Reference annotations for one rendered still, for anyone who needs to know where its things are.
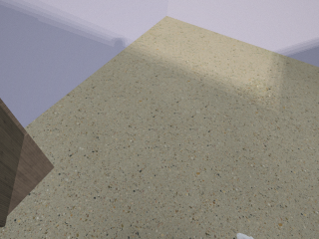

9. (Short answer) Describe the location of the cupboard door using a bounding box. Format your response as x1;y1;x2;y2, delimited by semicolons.
0;106;25;228

